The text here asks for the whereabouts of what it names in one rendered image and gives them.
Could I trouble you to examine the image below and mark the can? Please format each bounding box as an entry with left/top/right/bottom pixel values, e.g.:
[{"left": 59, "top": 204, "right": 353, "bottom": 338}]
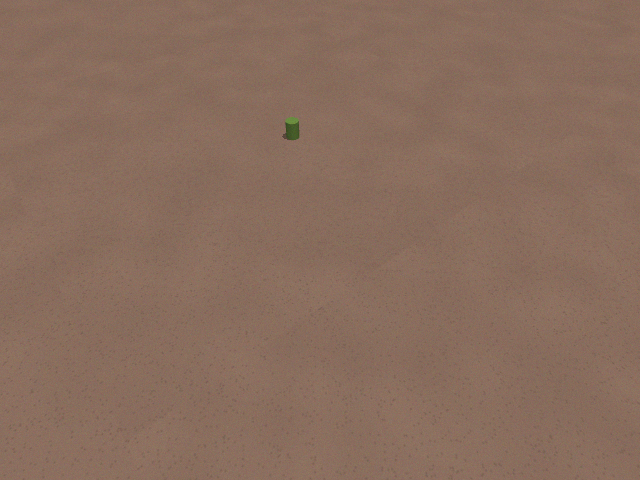
[{"left": 285, "top": 117, "right": 299, "bottom": 140}]

